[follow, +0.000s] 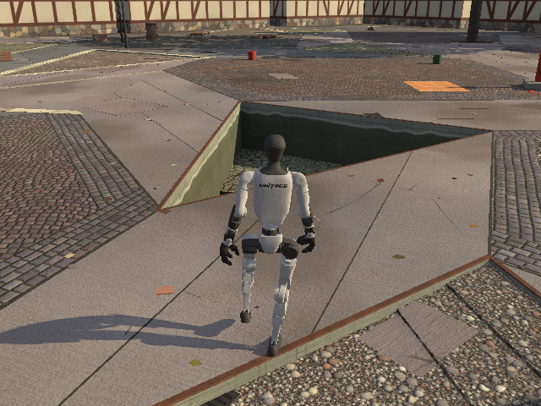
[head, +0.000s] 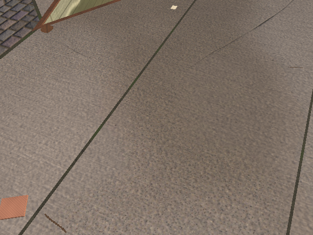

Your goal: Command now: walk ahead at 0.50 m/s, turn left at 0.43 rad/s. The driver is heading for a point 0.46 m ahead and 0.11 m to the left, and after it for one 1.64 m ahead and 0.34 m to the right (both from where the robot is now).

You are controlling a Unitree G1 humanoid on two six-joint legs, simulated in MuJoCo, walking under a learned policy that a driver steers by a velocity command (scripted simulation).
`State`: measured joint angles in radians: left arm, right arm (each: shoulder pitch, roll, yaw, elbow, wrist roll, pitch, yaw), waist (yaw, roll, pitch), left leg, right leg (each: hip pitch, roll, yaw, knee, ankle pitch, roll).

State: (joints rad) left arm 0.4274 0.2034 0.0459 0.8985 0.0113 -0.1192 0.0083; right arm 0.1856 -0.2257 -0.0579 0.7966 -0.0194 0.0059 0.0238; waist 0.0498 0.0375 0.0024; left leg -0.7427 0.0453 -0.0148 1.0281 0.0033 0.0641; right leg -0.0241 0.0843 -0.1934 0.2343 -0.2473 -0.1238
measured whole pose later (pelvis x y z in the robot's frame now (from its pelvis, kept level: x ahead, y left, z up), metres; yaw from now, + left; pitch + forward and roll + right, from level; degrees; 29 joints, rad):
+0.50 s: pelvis +0.26 +0.02 +0.00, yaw +16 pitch +1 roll +1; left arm 0.12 0.24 0.03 0.69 0.03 -0.05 -0.01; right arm 0.39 -0.27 -0.07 0.88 -0.01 -0.05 0.00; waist -0.03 -0.02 0.02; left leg -0.06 -0.15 -0.03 0.30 -0.26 0.13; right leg -0.64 -0.12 0.05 0.87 -0.20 0.05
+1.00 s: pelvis +0.41 +0.01 -0.01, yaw +7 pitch +1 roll +1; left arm 0.29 0.26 0.07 0.78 0.02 0.03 -0.01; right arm 0.17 -0.25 -0.02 0.75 -0.03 0.04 -0.03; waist 0.04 0.02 0.04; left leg -0.48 -0.01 -0.07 0.91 -0.40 -0.02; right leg -0.37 0.12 0.09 0.40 -0.03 -0.09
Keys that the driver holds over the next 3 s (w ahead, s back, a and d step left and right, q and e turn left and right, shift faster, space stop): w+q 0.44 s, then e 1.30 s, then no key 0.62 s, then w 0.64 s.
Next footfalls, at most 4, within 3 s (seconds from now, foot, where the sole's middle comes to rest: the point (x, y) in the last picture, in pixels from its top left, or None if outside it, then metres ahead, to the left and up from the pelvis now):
0.24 left None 0.22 0.06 -0.78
0.66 right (186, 223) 0.56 -0.02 -0.78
1.14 left None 0.45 0.14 -0.78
1.58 right None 0.37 -0.08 -0.78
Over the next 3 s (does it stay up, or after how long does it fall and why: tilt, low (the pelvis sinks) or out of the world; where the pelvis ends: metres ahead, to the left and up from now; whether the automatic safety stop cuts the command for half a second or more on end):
stays up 0.56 -0.04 -0.02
